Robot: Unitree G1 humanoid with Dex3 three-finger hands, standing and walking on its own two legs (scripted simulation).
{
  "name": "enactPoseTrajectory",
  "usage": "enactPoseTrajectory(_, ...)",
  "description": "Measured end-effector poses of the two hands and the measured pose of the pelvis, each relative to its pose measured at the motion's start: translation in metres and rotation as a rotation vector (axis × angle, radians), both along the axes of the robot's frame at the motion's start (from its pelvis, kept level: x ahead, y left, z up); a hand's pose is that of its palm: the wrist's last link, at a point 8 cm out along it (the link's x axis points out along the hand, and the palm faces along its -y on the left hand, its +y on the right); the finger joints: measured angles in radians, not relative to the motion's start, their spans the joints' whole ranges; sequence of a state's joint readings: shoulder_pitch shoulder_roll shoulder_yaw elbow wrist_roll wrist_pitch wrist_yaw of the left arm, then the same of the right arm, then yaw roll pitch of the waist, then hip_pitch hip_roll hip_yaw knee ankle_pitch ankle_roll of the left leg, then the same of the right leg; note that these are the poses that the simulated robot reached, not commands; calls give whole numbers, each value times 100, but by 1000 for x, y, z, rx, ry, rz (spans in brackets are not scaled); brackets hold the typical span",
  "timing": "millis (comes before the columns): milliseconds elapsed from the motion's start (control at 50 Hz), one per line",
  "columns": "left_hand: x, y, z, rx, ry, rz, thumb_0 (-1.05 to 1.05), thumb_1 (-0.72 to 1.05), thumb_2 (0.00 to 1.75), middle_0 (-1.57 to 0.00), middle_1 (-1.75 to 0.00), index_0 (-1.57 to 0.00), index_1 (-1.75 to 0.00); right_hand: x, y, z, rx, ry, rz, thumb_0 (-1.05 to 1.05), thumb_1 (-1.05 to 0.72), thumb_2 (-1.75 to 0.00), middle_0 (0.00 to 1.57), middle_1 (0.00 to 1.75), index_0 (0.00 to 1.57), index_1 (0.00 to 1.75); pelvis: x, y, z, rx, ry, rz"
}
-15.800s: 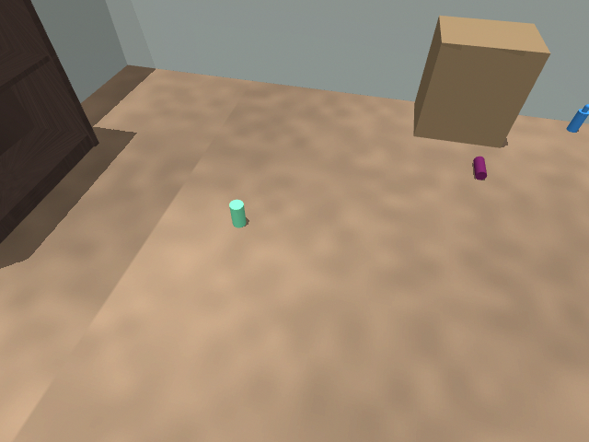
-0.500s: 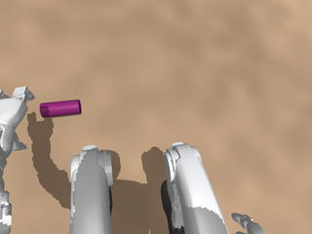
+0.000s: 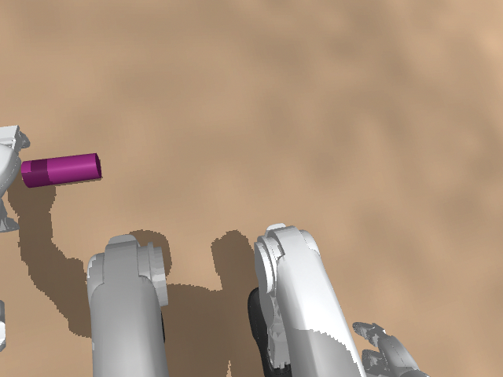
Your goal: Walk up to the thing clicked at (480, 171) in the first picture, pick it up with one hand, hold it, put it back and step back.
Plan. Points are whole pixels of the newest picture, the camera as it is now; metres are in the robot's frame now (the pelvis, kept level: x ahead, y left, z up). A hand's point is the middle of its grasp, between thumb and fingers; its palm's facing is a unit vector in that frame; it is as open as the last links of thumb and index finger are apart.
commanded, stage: rise first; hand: left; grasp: from above
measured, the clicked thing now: (63, 170) +0.48 +0.32 -0.31
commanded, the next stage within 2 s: approach in 1.86 s
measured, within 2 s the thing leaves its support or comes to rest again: neither
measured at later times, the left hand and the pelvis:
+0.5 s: hand (15, 184) +0.42 +0.35 -0.19, palm faces -0.44 -0.12 -0.89, open 14.1 cm; pelvis +0.01 +0.00 -0.01, yaw -1 degrees
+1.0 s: hand (19, 179) +0.43 +0.35 -0.20, palm faces -0.44 -0.12 -0.89, open 14.1 cm; pelvis +0.00 +0.00 -0.02, yaw -2 degrees
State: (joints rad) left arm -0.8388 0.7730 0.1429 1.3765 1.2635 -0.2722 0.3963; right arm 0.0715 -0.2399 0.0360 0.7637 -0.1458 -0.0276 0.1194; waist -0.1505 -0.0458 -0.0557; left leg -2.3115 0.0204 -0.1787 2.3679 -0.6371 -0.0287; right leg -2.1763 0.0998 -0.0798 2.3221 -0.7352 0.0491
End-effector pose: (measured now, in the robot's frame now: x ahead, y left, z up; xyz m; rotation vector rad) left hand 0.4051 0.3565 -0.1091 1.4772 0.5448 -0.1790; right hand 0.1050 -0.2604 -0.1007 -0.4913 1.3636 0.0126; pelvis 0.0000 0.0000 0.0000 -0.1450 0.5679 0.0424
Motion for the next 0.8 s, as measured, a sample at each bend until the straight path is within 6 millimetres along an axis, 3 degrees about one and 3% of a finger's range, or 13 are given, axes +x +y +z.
enactPoseTrajectory(380, 16, -4, -22, -11, 11, 5, 0, -53, 101, -9, -100, -9, -100, -20, -4, -8, -8, 78, -16, 0, -91, -90, 20, 30, 20, 30, 5, -1, -11, -8, -2, -15)
enactPoseTrajectory(800, 26, -5, -31, -12, 6, 2, 0, -53, 101, -10, -99, -10, -100, -17, -4, -9, -21, 72, 16, 0, -91, -90, 20, 30, 20, 30, 4, -1, -17, -16, -16, -22)
